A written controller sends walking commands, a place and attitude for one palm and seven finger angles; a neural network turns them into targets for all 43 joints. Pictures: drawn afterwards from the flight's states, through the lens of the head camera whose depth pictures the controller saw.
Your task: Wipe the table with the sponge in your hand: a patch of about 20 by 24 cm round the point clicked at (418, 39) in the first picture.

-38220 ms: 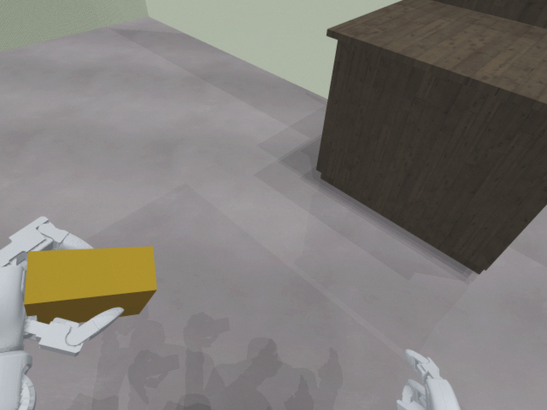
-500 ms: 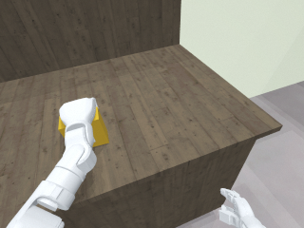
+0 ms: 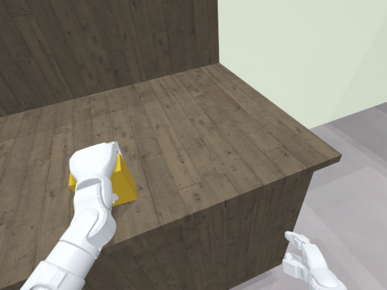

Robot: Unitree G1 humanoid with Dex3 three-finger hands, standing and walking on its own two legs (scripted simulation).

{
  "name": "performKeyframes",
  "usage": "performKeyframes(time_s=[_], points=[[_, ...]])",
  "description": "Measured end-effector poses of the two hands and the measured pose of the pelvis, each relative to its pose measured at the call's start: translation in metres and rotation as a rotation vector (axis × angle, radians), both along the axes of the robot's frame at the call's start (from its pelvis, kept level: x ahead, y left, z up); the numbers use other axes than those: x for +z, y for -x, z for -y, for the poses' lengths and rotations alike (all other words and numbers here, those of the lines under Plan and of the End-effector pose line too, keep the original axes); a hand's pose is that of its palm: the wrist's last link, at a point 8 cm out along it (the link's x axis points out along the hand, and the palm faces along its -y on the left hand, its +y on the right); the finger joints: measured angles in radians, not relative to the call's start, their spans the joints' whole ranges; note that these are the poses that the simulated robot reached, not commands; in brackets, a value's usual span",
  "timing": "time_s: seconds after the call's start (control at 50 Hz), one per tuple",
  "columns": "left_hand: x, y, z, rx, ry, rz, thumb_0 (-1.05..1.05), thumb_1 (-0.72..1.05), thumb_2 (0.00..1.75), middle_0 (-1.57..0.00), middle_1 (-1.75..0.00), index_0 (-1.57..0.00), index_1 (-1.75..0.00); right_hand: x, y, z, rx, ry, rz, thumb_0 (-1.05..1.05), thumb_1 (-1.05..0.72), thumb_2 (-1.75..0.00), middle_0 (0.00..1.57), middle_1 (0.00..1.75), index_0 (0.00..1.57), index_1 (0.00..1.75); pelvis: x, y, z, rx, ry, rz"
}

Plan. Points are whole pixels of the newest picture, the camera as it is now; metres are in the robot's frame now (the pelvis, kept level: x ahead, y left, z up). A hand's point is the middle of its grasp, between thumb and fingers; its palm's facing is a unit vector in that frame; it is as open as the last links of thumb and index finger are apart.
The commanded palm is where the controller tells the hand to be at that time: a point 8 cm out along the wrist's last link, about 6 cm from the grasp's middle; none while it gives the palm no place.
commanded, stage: wipe back along the third lane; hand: left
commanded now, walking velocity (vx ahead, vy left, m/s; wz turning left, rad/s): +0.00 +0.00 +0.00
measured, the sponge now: (109, 188) +0.31 +0.24 +0.08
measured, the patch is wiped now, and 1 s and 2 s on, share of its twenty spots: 1.00 1.00 1.00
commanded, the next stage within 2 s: slide back across to the middle lane in 0.20 s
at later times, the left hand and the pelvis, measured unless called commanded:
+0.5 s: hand (104, 191) +0.27 +0.22 +0.12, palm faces +0.15 -0.15 -0.98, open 9.6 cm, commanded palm +0.23 +0.22 +0.16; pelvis -0.01 -0.01 +0.00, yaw -1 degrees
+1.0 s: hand (64, 204) +0.23 +0.28 +0.12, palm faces +0.03 -0.08 -1.00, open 9.6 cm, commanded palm +0.20 +0.28 +0.18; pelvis -0.02 -0.01 +0.00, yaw +0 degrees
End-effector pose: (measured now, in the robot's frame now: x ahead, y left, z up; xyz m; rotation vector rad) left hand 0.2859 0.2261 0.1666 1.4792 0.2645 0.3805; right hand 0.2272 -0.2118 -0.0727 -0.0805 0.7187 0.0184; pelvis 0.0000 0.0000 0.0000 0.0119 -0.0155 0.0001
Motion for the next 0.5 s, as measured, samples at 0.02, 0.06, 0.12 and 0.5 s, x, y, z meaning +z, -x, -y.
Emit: performKeyframes(time_s=[0.02, 0.06, 0.12, 0.5], points=[[0.000, 0.002, 0.001, -0.001, 0.002, 0.002, 0.03, -0.46, 1.10, -0.72, -1.46, -0.76, -1.42, 0.001, -0.001, 0.000, 0.002, -0.002, 0.006, 0.01, -0.91, -0.90, 0.20, 0.30, 0.20, 0.30, 0.000, 0.000, 0.001, -0.001, -0.001, 0.002], [0.000, 0.005, 0.003, -0.005, 0.002, 0.004, 0.03, -0.46, 1.10, -0.72, -1.46, -0.76, -1.42, 0.003, -0.003, 0.000, 0.006, -0.006, 0.018, 0.01, -0.91, -0.90, 0.20, 0.30, 0.20, 0.30, 0.000, 0.001, 0.002, -0.001, -0.001, 0.005], [0.000, 0.011, 0.006, -0.009, 0.011, 0.010, 0.03, -0.46, 1.10, -0.72, -1.46, -0.76, -1.42, 0.006, -0.006, 0.000, 0.011, -0.009, 0.034, 0.01, -0.91, -0.90, 0.20, 0.30, 0.20, 0.30, 0.000, 0.001, 0.004, -0.005, -0.003, 0.010], [0.003, 0.045, 0.010, -0.035, 0.099, 0.069, 0.02, -0.46, 1.09, -0.72, -1.46, -0.76, -1.42, 0.015, -0.008, -0.001, 0.016, 0.004, 0.067, 0.01, -0.91, -0.90, 0.20, 0.30, 0.20, 0.30, -0.001, 0.008, 0.008, -0.019, -0.006, 0.038]])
